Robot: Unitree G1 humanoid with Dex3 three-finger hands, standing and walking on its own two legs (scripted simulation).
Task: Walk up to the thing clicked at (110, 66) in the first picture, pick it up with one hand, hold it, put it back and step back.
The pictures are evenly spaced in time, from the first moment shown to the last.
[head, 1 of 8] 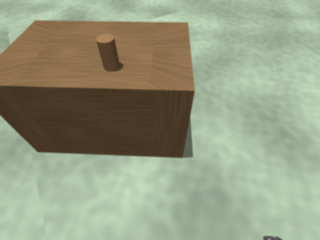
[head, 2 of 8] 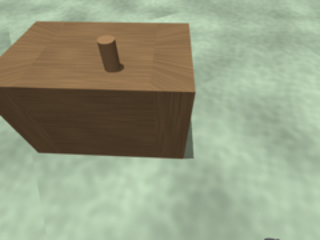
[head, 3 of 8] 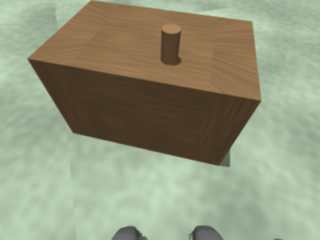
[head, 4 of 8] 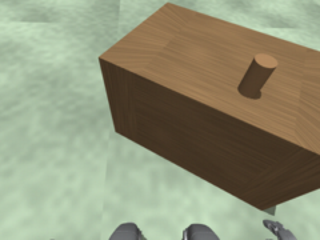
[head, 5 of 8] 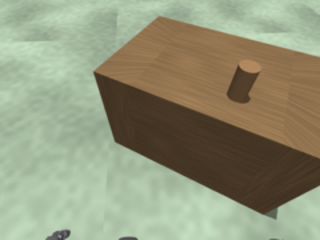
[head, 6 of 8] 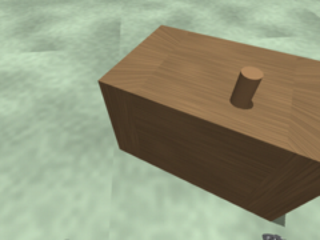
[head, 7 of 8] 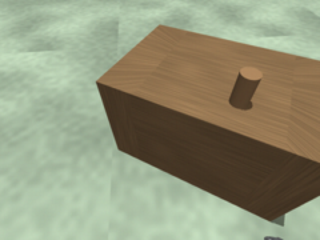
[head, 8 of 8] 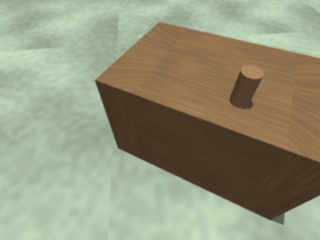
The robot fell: no
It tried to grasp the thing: no
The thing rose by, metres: 0.00
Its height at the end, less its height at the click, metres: +0.00
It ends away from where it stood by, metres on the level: 0.00
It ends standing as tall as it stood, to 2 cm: yes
